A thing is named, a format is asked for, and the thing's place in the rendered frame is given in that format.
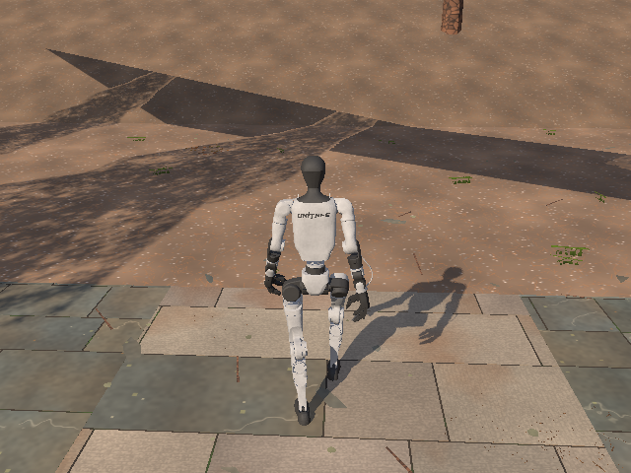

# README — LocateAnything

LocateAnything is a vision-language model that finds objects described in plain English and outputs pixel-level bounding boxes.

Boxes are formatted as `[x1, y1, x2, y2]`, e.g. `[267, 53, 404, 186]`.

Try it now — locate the left robot shin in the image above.
[290, 342, 308, 412]

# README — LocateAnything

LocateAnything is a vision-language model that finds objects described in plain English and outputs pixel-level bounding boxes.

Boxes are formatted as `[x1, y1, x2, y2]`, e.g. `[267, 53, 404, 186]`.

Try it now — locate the right robot hand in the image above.
[346, 291, 370, 322]

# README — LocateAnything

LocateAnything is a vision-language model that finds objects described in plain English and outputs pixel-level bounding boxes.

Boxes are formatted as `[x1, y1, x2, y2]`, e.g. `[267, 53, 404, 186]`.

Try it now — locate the humanoid robot torso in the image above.
[291, 193, 337, 296]

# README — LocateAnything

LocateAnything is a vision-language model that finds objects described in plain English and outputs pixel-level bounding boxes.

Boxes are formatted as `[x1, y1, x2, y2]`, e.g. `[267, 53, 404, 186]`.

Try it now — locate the left robot hand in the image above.
[264, 273, 287, 296]

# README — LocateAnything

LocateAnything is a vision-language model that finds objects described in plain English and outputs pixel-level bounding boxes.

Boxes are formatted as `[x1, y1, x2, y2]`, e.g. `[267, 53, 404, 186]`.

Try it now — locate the robot right upper arm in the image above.
[334, 198, 358, 254]

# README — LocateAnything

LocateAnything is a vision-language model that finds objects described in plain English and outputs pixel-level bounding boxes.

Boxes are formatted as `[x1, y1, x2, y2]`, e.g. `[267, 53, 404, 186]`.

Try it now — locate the left robot forearm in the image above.
[265, 238, 281, 277]

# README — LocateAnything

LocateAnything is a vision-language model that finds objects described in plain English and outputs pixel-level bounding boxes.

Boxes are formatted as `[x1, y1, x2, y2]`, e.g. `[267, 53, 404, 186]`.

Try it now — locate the right robot forearm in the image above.
[347, 240, 368, 294]

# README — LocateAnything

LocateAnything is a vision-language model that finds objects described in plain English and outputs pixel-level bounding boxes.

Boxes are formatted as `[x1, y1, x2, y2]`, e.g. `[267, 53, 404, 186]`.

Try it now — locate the robot left upper arm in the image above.
[270, 198, 294, 252]

